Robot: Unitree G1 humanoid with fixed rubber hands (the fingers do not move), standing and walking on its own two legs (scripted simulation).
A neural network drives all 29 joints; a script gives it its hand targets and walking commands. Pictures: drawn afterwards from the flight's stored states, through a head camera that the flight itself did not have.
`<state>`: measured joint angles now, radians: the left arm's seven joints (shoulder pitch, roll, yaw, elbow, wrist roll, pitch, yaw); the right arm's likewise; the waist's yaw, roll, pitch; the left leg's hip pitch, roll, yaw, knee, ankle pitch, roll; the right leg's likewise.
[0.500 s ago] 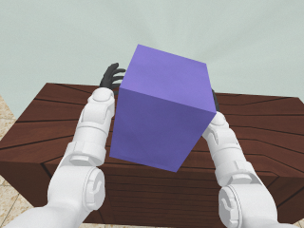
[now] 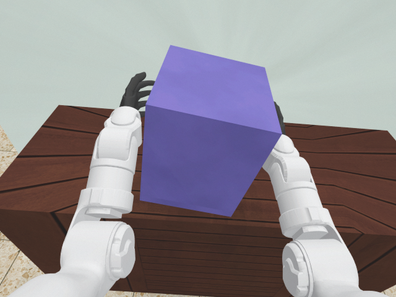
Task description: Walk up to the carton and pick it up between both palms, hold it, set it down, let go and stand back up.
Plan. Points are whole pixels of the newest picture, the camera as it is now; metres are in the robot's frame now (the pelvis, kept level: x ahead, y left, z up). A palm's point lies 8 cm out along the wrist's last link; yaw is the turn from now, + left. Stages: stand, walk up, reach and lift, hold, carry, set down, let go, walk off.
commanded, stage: reach and lift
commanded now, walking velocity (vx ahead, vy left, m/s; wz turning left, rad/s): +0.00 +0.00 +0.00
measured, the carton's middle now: (201, 134) +0.40 +0.01 +0.15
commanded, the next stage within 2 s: hold in 0.78 s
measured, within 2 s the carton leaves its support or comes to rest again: neither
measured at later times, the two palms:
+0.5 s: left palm (127, 108) +0.39 +0.15 +0.21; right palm (275, 131) +0.39 -0.14 +0.18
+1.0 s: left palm (127, 106) +0.37 +0.14 +0.23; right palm (282, 131) +0.37 -0.14 +0.19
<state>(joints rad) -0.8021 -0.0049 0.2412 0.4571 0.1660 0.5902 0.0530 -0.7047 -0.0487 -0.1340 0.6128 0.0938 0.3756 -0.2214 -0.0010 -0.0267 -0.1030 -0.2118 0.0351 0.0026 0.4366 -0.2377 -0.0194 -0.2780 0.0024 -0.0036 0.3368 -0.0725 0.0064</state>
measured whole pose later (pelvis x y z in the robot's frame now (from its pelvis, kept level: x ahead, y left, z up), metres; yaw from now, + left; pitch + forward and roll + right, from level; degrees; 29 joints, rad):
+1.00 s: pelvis -0.01 +0.00 +0.00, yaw +0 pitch -2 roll -1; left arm -0.79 -0.01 0.24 0.30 0.17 0.76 0.06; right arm -0.71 -0.05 -0.13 0.48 0.14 0.53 -0.23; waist -0.02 -0.03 -0.11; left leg -0.18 0.04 0.00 0.44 -0.23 -0.02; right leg -0.24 0.00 0.00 0.33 -0.07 0.01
